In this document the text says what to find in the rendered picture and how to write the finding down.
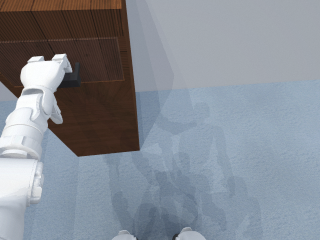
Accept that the handle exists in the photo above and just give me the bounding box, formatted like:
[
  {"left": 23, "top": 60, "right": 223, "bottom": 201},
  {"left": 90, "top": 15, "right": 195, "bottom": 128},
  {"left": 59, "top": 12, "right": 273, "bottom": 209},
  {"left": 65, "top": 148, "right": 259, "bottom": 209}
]
[{"left": 57, "top": 62, "right": 81, "bottom": 88}]

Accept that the robot left upper arm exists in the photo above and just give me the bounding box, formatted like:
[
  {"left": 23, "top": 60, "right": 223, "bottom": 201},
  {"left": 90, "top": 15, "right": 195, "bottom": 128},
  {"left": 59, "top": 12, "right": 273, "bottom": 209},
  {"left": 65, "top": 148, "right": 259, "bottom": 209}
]
[{"left": 0, "top": 158, "right": 45, "bottom": 240}]

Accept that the drawer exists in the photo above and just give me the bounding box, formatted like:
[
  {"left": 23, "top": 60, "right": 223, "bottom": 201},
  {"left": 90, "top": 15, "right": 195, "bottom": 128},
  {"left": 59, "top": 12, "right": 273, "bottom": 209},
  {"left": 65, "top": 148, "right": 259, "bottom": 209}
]
[{"left": 0, "top": 36, "right": 123, "bottom": 86}]

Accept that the left robot forearm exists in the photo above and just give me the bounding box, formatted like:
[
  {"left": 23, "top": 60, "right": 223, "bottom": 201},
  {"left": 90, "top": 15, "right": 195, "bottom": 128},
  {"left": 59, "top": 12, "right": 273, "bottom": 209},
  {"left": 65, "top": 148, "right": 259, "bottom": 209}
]
[{"left": 0, "top": 85, "right": 55, "bottom": 162}]

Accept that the robot right shin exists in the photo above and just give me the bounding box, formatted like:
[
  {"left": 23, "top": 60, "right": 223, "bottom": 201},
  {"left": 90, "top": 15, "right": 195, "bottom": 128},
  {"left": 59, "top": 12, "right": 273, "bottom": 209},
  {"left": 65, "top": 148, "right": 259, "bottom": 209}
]
[{"left": 179, "top": 227, "right": 192, "bottom": 235}]

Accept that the robot left shin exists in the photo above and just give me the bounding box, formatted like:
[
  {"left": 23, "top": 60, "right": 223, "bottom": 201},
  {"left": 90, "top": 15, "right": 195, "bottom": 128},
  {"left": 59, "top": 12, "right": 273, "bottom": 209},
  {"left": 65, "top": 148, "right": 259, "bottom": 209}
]
[{"left": 118, "top": 230, "right": 132, "bottom": 236}]

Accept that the cabinet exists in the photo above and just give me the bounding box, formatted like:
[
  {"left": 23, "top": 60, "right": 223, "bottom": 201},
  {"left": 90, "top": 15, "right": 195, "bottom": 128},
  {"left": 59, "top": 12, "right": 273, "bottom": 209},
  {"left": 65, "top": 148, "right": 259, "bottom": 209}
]
[{"left": 0, "top": 0, "right": 140, "bottom": 157}]

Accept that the robot left hand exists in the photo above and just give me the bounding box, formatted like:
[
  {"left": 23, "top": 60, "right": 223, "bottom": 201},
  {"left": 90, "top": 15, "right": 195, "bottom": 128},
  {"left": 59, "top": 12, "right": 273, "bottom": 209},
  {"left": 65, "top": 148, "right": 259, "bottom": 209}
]
[{"left": 20, "top": 53, "right": 72, "bottom": 124}]

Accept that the robot shin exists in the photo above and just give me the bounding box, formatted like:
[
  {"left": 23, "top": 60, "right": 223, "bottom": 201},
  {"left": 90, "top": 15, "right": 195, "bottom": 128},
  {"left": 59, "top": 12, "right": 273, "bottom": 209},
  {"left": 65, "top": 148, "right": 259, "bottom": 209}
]
[
  {"left": 179, "top": 227, "right": 192, "bottom": 235},
  {"left": 118, "top": 230, "right": 132, "bottom": 236}
]

